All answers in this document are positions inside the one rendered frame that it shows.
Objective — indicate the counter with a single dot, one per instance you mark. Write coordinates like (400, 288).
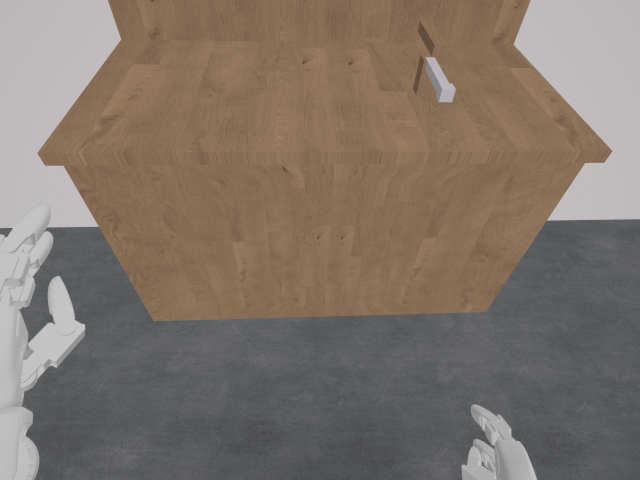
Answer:
(289, 158)

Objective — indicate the tap lever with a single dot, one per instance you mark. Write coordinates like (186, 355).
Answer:
(445, 91)

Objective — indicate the left robot forearm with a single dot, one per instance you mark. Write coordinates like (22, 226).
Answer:
(19, 457)

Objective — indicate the robot left hand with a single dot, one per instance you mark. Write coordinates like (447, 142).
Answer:
(21, 255)

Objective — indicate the robot right hand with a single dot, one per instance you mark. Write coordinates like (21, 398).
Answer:
(507, 461)

